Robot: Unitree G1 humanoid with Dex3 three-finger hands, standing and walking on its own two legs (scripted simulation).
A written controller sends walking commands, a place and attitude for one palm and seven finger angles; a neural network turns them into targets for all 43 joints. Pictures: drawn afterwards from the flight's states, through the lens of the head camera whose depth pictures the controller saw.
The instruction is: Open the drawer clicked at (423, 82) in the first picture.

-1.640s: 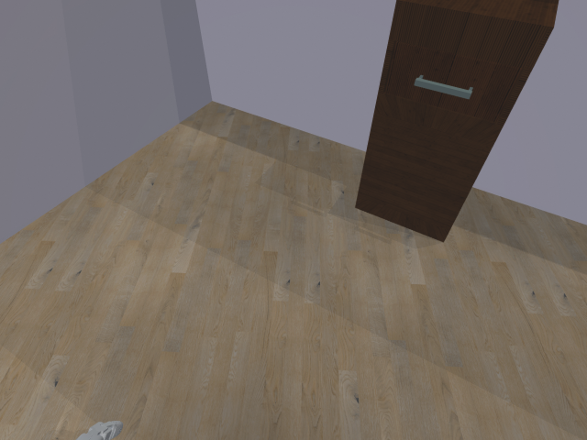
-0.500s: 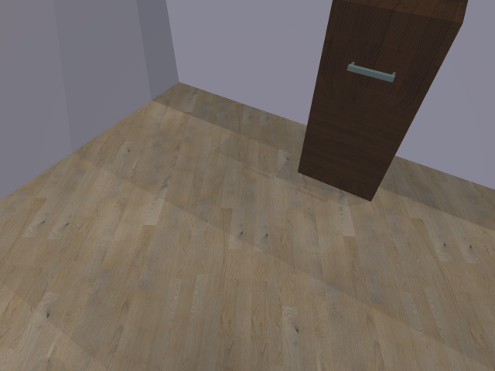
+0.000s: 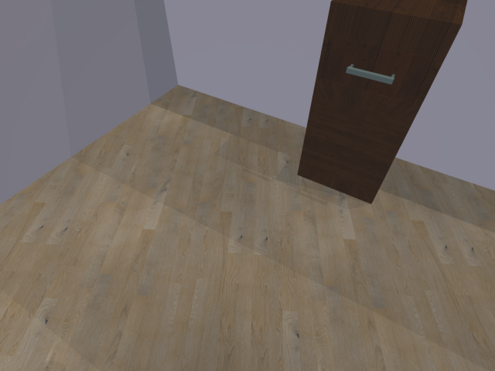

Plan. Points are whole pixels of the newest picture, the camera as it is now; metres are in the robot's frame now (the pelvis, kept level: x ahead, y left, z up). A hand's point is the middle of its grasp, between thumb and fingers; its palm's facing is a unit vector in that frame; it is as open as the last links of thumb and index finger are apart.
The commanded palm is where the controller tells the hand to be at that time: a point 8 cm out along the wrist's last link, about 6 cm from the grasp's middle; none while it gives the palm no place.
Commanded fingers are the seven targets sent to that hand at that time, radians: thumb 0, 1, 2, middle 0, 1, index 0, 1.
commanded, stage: walk to a spot facing it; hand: left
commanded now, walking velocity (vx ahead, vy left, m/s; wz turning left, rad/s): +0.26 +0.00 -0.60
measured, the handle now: (370, 73) +1.19 -0.40 -0.07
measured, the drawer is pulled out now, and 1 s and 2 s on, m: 0.00 0.00 0.00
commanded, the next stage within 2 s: none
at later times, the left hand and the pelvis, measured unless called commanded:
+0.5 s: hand out of the picture +0.16 +0.12 -0.17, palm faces -0.20 -0.95 -0.22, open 7.3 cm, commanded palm none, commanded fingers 0.00 0.90 0.90 -0.20 -0.30 -0.20 -0.30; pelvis +0.11 -0.06 -0.01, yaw -15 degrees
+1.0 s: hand (214, 237) +0.47 +0.12 -0.19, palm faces -0.45 -0.87 -0.20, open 7.3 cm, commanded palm none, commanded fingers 0.00 0.90 0.90 -0.20 -0.30 -0.20 -0.30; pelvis +0.33 -0.05 -0.01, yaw -32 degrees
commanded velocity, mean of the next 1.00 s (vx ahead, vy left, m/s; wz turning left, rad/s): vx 0.24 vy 0.00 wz -0.58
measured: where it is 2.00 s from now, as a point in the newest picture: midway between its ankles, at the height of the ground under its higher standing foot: (274, 328)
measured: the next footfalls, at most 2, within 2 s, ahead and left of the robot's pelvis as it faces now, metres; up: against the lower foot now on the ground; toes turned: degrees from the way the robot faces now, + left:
right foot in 0.32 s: +0.12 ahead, -0.14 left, +0.00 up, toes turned -16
left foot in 0.82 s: +0.43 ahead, +0.01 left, +0.00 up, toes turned -19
